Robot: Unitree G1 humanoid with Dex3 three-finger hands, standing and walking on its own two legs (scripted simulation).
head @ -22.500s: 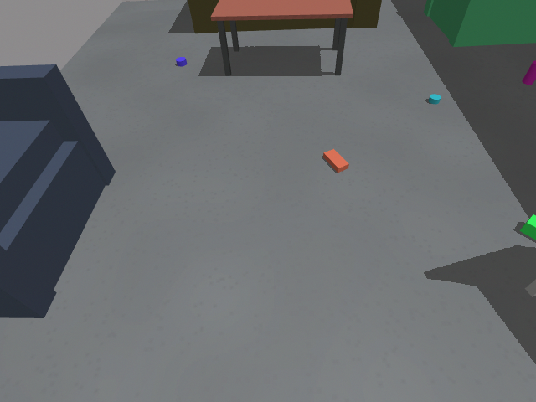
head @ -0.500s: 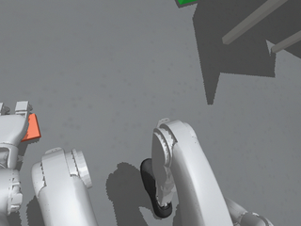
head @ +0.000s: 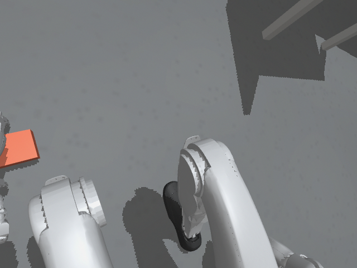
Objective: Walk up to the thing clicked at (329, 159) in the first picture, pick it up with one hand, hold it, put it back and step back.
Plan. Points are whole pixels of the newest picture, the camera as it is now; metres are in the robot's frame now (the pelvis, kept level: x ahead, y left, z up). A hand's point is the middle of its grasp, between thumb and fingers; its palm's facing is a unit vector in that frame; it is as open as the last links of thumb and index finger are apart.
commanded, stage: rest palm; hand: left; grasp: from above
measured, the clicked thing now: out of the picture +0.40 +0.30 -0.28
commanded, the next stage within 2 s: close in 0.30 s
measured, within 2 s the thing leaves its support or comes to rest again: neither
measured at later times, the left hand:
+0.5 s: hand out of the picture +0.39 +0.31 -0.26, palm faces -0.49 -0.17 -0.85, open 14.1 cm
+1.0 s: hand out of the picture +0.40 +0.29 -0.25, palm faces -0.36 -0.06 -0.93, open 13.1 cm
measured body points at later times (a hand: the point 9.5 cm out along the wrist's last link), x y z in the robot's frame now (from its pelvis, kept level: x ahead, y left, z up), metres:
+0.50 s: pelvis +0.00 +0.00 +0.00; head +0.26 +0.13 +0.34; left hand +0.42 +0.32 -0.21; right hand +0.08 -0.27 -0.05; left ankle +0.06 +0.12 -0.26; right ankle +0.12 -0.13 -0.26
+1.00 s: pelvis -0.01 +0.00 +0.01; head +0.25 +0.13 +0.35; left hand +0.41 +0.29 -0.20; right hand +0.09 -0.26 -0.04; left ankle +0.06 +0.12 -0.26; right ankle +0.12 -0.13 -0.26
